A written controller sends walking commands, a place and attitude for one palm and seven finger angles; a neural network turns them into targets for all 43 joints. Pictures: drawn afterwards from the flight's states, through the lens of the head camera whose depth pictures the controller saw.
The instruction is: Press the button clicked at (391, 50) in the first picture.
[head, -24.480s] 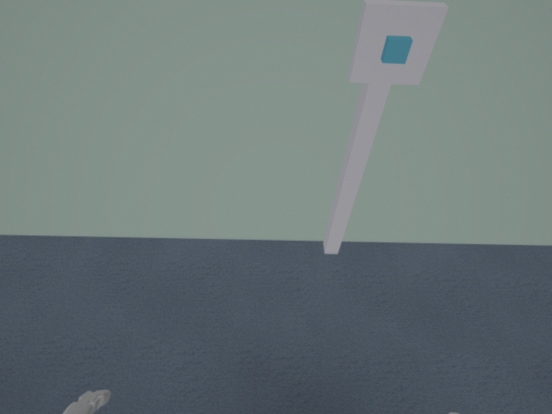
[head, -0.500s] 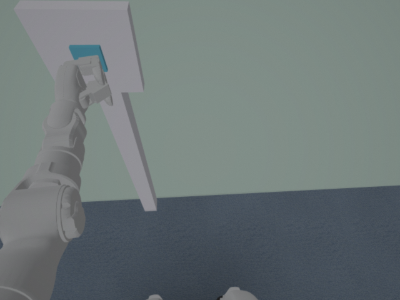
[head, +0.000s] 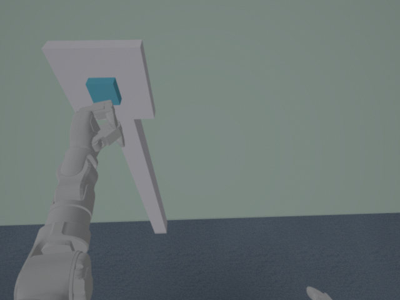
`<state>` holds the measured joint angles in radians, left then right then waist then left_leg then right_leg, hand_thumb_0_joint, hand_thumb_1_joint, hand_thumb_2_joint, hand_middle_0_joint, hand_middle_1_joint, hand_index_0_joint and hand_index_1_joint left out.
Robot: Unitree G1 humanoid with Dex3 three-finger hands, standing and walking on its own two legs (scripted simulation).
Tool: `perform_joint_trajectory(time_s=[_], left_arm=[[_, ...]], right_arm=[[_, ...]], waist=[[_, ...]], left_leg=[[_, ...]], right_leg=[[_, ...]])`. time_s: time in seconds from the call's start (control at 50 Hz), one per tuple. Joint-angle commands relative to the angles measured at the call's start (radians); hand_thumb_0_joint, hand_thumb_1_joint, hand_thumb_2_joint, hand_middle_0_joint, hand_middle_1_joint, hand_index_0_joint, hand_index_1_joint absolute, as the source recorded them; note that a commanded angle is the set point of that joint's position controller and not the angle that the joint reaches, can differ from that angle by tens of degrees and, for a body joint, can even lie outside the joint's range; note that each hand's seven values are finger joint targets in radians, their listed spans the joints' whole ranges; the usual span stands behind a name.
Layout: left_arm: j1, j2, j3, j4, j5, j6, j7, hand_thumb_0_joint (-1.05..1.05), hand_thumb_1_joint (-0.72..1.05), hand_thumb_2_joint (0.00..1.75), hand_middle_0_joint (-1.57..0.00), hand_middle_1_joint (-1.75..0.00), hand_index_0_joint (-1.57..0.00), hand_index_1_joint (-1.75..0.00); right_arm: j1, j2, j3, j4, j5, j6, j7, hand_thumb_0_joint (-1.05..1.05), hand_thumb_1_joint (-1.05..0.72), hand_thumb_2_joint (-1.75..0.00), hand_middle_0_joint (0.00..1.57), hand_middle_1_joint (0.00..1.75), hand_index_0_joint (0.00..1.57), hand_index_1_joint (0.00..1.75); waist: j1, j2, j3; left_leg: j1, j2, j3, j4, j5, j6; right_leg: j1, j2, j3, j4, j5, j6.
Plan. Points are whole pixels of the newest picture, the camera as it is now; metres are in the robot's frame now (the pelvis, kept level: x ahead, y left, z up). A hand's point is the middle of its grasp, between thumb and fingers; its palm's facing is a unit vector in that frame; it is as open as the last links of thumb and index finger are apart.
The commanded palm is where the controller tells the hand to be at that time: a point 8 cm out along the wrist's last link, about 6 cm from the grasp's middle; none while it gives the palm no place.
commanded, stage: pull the fist back off the button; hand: left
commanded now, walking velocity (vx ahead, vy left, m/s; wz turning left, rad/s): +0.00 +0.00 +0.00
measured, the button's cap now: (105, 90) +0.50 +0.20 +0.16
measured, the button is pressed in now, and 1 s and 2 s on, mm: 0 0 0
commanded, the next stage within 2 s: draw the hand back to the body in 0.30 s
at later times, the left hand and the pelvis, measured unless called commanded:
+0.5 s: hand (117, 146) +0.37 +0.16 +0.13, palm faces +0.03 -1.00 -0.02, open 3.1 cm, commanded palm +0.32 +0.22 +0.14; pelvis +0.00 -0.01 +0.01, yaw +2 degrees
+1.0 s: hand (69, 191) +0.26 +0.20 +0.16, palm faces +0.18 -0.97 -0.16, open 3.1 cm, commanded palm +0.22 +0.25 +0.16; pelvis -0.01 -0.01 +0.01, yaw +2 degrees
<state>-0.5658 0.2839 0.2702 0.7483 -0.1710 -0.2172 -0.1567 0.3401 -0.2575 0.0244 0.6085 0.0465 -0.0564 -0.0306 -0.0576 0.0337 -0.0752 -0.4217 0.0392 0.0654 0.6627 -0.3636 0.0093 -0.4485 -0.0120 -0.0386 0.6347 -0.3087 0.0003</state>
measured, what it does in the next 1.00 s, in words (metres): stands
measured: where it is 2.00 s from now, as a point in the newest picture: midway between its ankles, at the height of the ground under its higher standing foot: outside the picture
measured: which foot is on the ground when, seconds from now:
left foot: down 0.00-1.00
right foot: down 0.00-1.00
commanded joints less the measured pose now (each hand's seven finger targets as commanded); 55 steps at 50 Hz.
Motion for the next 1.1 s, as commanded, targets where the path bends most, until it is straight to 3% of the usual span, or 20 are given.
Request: perform_joint_trajectory(time_s=[0.0, 0.06, 0.12, 0.16, 0.18, 0.24, 0.3, 0.34, 0.42, 0.48, 0.5, 0.6, 0.64, 0.7, 0.76, 0.88, 0.9, 0.92, 0.94, 1.08], left_arm=[[-0.232, 0.183, 0.032, -0.386, -0.03, -0.034, 0.002, 0.0, 0.9, 0.9, -1.3, -1.5, -1.3, -1.5], [-0.164, 0.161, 0.015, -0.482, -0.037, 0.002, -0.004, 0.0, 0.9, 0.9, -1.3, -1.5, -1.3, -1.5], [-0.131, 0.098, -0.044, -0.568, -0.044, 0.043, -0.011, 0.0, 0.9, 0.9, -1.3, -1.5, -1.3, -1.5], [-0.105, 0.101, -0.04, -0.627, -0.048, 0.061, -0.006, 0.0, 0.9, 0.9, -1.3, -1.5, -1.3, -1.5], [-0.085, 0.064, -0.073, -0.663, -0.05, 0.07, -0.008, 0.0, 0.9, 0.9, -1.3, -1.5, -1.3, -1.5], [-0.188, 0.052, -0.11, -0.661, -0.041, 0.086, 0.011, 0.0, 0.9, 0.9, -1.3, -1.5, -1.3, -1.5], [-0.201, 0.072, -0.099, -0.634, -0.029, 0.097, 0.032, 0.0, 0.9, 0.9, -1.3, -1.5, -1.3, -1.5], [-0.212, 0.07, -0.093, -0.602, -0.023, 0.105, 0.042, 0.0, 0.9, 0.9, -1.3, -1.5, -1.3, -1.5], [-0.114, 0.119, -0.029, -0.556, -0.023, 0.114, 0.046, 0.0, 0.9, 0.9, -1.3, -1.5, -1.3, -1.5], [-0.035, 0.147, 0.009, -0.631, -0.028, 0.113, 0.035, 0.0, 0.9, 0.9, -1.3, -1.5, -1.3, -1.5], [0.024, 0.151, 0.022, -0.617, -0.035, 0.118, 0.029, 0.0, 0.9, 0.9, -1.3, -1.5, -1.3, -1.5], [0.134, 0.125, 0.007, -0.757, -0.067, 0.136, -0.012, 0.0, 0.9, 0.9, -1.3, -1.5, -1.3, -1.5], [0.154, 0.108, -0.013, -0.824, -0.076, 0.152, -0.025, 0.0, 0.9, 0.9, -1.3, -1.5, -1.3, -1.5], [0.152, 0.109, -0.023, -0.863, -0.083, 0.186, -0.032, 0.0, 0.9, 0.9, -1.3, -1.5, -1.3, -1.5], [0.161, 0.139, 0.001, -0.909, -0.086, 0.21, -0.033, 0.0, 0.9, 0.9, -1.3, -1.5, -1.3, -1.5], [0.274, 0.168, 0.049, -0.989, -0.105, 0.219, -0.044, 0.0, 0.9, 0.9, -1.3, -1.5, -1.3, -1.5], [0.334, 0.236, 0.024, -1.071, 0.018, 0.164, 0.081, 0.0, 0.9, 0.9, -1.3, -1.5, -1.3, -1.5], [0.417, 0.153, -0.009, -1.034, 0.027, 0.148, 0.135, 0.0, 0.9, 0.9, -1.3, -1.5, -1.3, -1.5], [0.467, 0.115, -0.037, -1.025, 0.034, 0.144, 0.157, 0.0, 0.9, 0.9, -1.3, -1.5, -1.3, -1.5], [0.547, 0.151, -0.018, -1.217, 0.098, 0.075, 0.247, 0.0, 0.9, 0.9, -1.3, -1.5, -1.3, -1.5]], right_arm=[[-0.033, -0.129, -0.052, -0.145, 0.001, -0.048, -0.006, 0.0, -0.9, -0.9, 0.2, 0.3, 0.2, 0.3], [-0.063, -0.123, -0.052, -0.151, 0.007, -0.048, -0.008, 0.0, -0.9, -0.9, 0.2, 0.3, 0.2, 0.3], [-0.095, -0.115, -0.048, -0.161, 0.011, -0.054, -0.013, 0.0, -0.9, -0.9, 0.2, 0.3, 0.2, 0.3], [-0.106, -0.113, -0.049, -0.157, 0.009, -0.059, -0.019, 0.0, -0.9, -0.9, 0.2, 0.3, 0.2, 0.3], [-0.119, -0.108, -0.045, -0.164, 0.011, -0.065, -0.019, 0.0, -0.9, -0.9, 0.2, 0.3, 0.2, 0.3], [-0.131, -0.109, -0.037, -0.139, 0.009, -0.066, -0.032, 0.0, -0.9, -0.9, 0.2, 0.3, 0.2, 0.3], [-0.141, -0.115, -0.03, -0.13, 0.003, -0.065, -0.04, 0.0, -0.9, -0.9, 0.2, 0.3, 0.2, 0.3], [-0.154, -0.108, -0.027, -0.127, 0.003, -0.063, -0.042, 0.0, -0.9, -0.9, 0.2, 0.3, 0.2, 0.3], [-0.17, -0.105, -0.018, -0.144, -0.002, -0.054, -0.04, 0.0, -0.9, -0.9, 0.2, 0.3, 0.2, 0.3], [-0.195, -0.094, -0.016, -0.172, -0.001, -0.056, -0.034, 0.0, -0.9, -0.9, 0.2, 0.3, 0.2, 0.3], [-0.196, -0.097, -0.016, -0.175, -0.001, -0.055, -0.031, 0.0, -0.9, -0.9, 0.2, 0.3, 0.2, 0.3], [-0.225, -0.095, -0.019, -0.2, 0.01, -0.065, -0.03, 0.0, -0.9, -0.9, 0.2, 0.3, 0.2, 0.3], [-0.232, -0.095, -0.02, -0.199, 0.014, -0.076, -0.034, 0.0, -0.9, -0.9, 0.2, 0.3, 0.2, 0.3], [-0.242, -0.099, -0.017, -0.19, 0.017, -0.091, -0.048, 0.0, -0.9, -0.9, 0.2, 0.3, 0.2, 0.3], [-0.25, -0.101, -0.014, -0.185, 0.016, -0.107, -0.061, 0.0, -0.9, -0.9, 0.2, 0.3, 0.2, 0.3], [-0.26, -0.092, -0.005, -0.181, 0.011, -0.142, -0.069, 0.0, -0.9, -0.9, 0.2, 0.3, 0.2, 0.3], [-0.265, -0.083, -0.015, -0.164, -0.019, -0.145, -0.068, 0.0, -0.9, -0.9, 0.2, 0.3, 0.2, 0.3], [-0.278, -0.074, -0.008, -0.154, -0.025, -0.145, -0.066, 0.0, -0.9, -0.9, 0.2, 0.3, 0.2, 0.3], [-0.278, -0.073, -0.007, -0.154, -0.024, -0.142, -0.062, 0.0, -0.9, -0.9, 0.2, 0.3, 0.2, 0.3], [-0.281, -0.065, -0.016, -0.146, -0.043, -0.118, -0.051, 0.0, -0.9, -0.9, 0.2, 0.3, 0.2, 0.3]], waist=[[0.043, -0.034, -0.318], [0.044, -0.015, -0.289], [0.033, 0.0, -0.262], [0.036, -0.004, -0.263], [0.036, 0.01, -0.26], [0.001, -0.014, -0.185], [0.004, -0.048, -0.189], [0.013, -0.032, -0.202], [0.06, -0.046, -0.248], [0.094, 0.01, -0.293], [0.099, -0.035, -0.281], [0.095, -0.071, -0.2], [0.086, -0.027, -0.173], [0.068, -0.032, -0.101], [0.073, -0.019, -0.096], [0.092, -0.005, -0.112], [0.102, -0.04, -0.008], [0.093, -0.039, 0.04], [0.092, -0.051, 0.062], [0.094, 0.051, -0.041]], left_leg=[[0.156, -0.027, -0.038, -0.084, 0.421, 0.019], [0.177, -0.027, -0.036, -0.093, 0.446, 0.016], [0.209, -0.027, -0.038, -0.099, 0.45, 0.016], [0.231, -0.027, -0.047, -0.1, 0.465, 0.014], [0.243, -0.028, -0.049, -0.103, 0.464, 0.012], [0.234, -0.03, -0.066, -0.109, 0.375, 0.011], [0.225, -0.037, -0.073, -0.114, 0.323, 0.014], [0.225, -0.042, -0.072, -0.118, 0.306, 0.011], [0.204, -0.046, -0.067, -0.129, 0.326, 0.01], [0.217, -0.049, -0.051, -0.135, 0.394, 0.007], [0.206, -0.045, -0.051, -0.139, 0.394, 0.009], [0.204, -0.038, -0.04, -0.169, 0.371, 0.014], [0.225, -0.039, -0.038, -0.179, 0.338, 0.015], [0.218, -0.041, -0.048, -0.192, 0.248, 0.018], [0.233, -0.044, -0.058, -0.21, 0.205, 0.019], [0.25, -0.047, -0.06, -0.22, 0.205, 0.016], [0.232, -0.044, -0.047, -0.25, 0.186, 0.025], [0.229, -0.043, -0.05, -0.267, 0.157, 0.023], [0.229, -0.04, -0.056, -0.275, 0.148, 0.022], [0.331, -0.037, -0.044, -0.314, 0.223, 0.018]], right_leg=[[0.243, 0.025, 0.001, -0.045, 0.455, -0.025], [0.247, 0.019, -0.001, -0.055, 0.479, -0.022], [0.233, 0.018, -0.006, -0.067, 0.474, -0.02], [0.237, 0.018, -0.011, -0.07, 0.476, -0.021], [0.23, 0.017, -0.014, -0.073, 0.463, -0.021], [0.175, 0.018, -0.021, -0.087, 0.387, -0.019], [0.177, 0.016, -0.02, -0.093, 0.333, -0.021], [0.181, 0.012, -0.018, -0.095, 0.318, -0.022], [0.254, 0.006, -0.012, -0.09, 0.345, -0.027], [0.325, 0.001, -0.005, -0.083, 0.434, -0.031], [0.336, 0.004, -0.007, -0.087, 0.435, -0.03], [0.34, 0.011, -0.009, -0.118, 0.428, -0.024], [0.313, 0.012, -0.011, -0.133, 0.39, -0.021], [0.267, 0.015, -0.009, -0.169, 0.274, -0.018], [0.256, 0.013, -0.009, -0.188, 0.201, -0.018], [0.288, 0.012, -0.01, -0.2, 0.189, -0.017], [0.258, 0.0, 0.023, -0.277, 0.129, -0.015], [0.256, -0.005, 0.021, -0.293, 0.088, -0.014], [0.252, -0.005, 0.015, -0.289, 0.078, -0.015], [0.359, -0.001, 0.016, -0.302, 0.163, -0.021]])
